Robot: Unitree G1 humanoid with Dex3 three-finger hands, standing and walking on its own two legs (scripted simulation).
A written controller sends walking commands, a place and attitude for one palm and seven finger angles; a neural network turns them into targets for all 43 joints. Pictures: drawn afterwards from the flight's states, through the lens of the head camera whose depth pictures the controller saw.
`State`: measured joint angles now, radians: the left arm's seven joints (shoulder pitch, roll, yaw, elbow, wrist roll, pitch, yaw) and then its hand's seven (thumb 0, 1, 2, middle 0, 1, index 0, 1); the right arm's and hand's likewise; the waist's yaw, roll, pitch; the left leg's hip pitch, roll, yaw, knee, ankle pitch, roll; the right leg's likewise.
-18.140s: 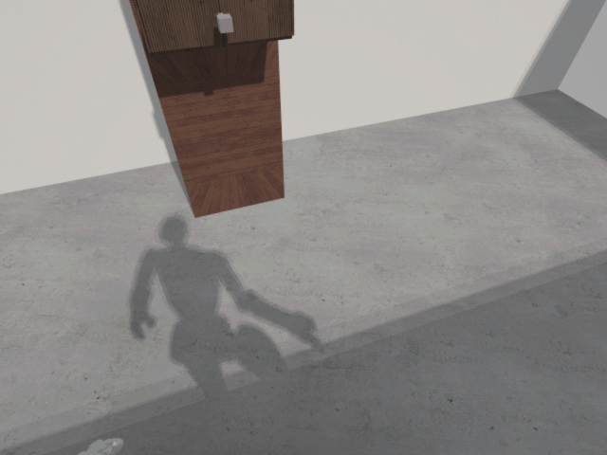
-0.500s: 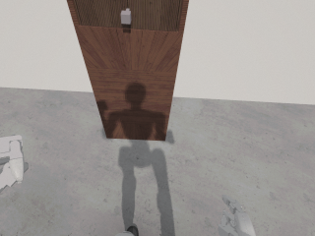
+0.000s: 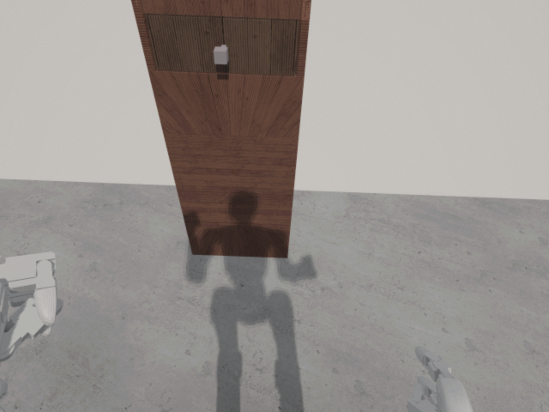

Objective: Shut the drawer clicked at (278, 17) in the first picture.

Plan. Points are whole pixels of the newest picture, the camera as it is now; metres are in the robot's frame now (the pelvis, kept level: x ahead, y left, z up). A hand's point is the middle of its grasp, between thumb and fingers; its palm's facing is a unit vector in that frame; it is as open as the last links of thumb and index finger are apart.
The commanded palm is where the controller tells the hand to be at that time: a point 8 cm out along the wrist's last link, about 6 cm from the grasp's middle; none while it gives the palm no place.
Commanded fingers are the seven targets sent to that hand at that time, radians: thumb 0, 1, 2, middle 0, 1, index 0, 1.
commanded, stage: stop stepping back and stand still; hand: left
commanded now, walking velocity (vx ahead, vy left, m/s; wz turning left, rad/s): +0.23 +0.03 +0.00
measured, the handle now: (222, 52) +0.90 +0.17 +0.16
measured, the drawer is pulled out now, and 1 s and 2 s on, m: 0.00 0.00 0.00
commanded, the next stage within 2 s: let the arm hang, fingers relaxed in 0.42 s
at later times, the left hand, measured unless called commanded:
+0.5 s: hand (16, 322) +0.16 +0.26 +0.18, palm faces +0.39 -0.76 -0.52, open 3.2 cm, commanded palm none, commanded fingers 0.00 0.90 0.90 -1.40 -1.60 -1.40 -1.60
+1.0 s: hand out of the picture -0.04 +0.22 -0.17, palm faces +0.11 -0.97 -0.21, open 4.3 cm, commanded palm none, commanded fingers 0.00 0.90 0.90 -0.40 -0.52 -0.40 -0.52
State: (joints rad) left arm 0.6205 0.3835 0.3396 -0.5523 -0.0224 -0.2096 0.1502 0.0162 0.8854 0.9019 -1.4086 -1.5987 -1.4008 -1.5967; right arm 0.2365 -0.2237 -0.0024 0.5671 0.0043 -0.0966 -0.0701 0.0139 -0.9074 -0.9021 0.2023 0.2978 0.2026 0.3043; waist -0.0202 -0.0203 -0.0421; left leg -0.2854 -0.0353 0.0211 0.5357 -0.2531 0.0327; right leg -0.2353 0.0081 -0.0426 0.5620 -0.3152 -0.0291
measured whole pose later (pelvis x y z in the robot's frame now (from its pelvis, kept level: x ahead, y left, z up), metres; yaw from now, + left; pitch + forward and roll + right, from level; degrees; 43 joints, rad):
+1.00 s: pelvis -0.02 +0.03 +0.01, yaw +4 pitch -1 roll -1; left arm 0.33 0.21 0.03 1.01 0.01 0.03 0.01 0.01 0.90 0.90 -0.77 -0.96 -0.75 -0.92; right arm 0.29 -0.18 0.00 0.99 -0.02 0.03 -0.03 0.01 -0.91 -0.90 0.20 0.30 0.20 0.30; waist 0.02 -0.01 0.06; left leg -0.22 0.02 0.02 0.50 -0.26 0.00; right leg -0.20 0.01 -0.14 0.43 -0.21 -0.04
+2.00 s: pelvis -0.01 +0.03 +0.01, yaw +2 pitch -2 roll +0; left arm 0.25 0.16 0.03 1.16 0.01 -0.01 0.03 0.00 0.90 0.90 -0.20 -0.30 -0.20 -0.30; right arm 0.27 -0.17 -0.02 1.13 -0.02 0.00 -0.04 0.01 -0.91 -0.90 0.20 0.30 0.20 0.30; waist -0.01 0.02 0.06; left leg -0.13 0.00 0.06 0.39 -0.22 0.02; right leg -0.16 -0.01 -0.10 0.40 -0.20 -0.03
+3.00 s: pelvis +0.01 +0.00 +0.02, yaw +2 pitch -1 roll +0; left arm 0.13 0.26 0.03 1.14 0.01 -0.02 0.01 0.00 0.90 0.90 -0.20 -0.30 -0.20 -0.30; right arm 0.15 -0.29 -0.02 1.13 -0.02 0.00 -0.02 0.01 -0.91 -0.90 0.20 0.30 0.20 0.30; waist -0.01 0.03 0.06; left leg -0.08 0.04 0.05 0.31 -0.20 -0.03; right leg -0.11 0.04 -0.11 0.32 -0.19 -0.07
